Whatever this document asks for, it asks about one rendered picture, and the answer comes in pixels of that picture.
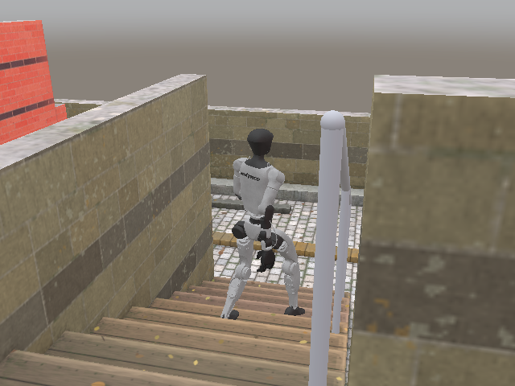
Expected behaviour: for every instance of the right robot thigh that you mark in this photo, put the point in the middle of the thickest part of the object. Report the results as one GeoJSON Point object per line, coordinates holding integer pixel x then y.
{"type": "Point", "coordinates": [286, 248]}

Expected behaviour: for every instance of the right robot hand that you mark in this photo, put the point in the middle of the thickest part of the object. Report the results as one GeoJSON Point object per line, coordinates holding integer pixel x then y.
{"type": "Point", "coordinates": [267, 260]}

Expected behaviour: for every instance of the robot left upper arm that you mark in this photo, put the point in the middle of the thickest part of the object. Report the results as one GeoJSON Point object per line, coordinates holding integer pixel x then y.
{"type": "Point", "coordinates": [236, 178]}

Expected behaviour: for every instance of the robot right foot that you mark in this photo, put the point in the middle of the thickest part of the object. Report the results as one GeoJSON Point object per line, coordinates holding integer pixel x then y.
{"type": "Point", "coordinates": [298, 311]}

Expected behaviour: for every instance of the robot right upper arm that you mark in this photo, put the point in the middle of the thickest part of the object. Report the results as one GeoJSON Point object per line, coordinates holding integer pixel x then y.
{"type": "Point", "coordinates": [276, 179]}

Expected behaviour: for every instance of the robot right forearm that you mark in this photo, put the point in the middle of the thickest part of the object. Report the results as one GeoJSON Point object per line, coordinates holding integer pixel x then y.
{"type": "Point", "coordinates": [265, 232]}

